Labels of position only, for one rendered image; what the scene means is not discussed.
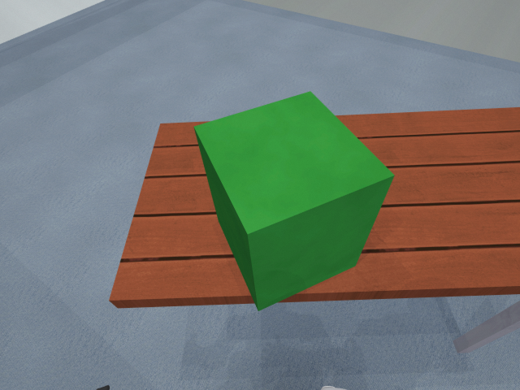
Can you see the carton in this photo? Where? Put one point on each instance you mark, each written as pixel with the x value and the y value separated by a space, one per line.
pixel 296 193

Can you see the table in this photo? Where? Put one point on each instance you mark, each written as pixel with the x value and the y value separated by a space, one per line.
pixel 449 225

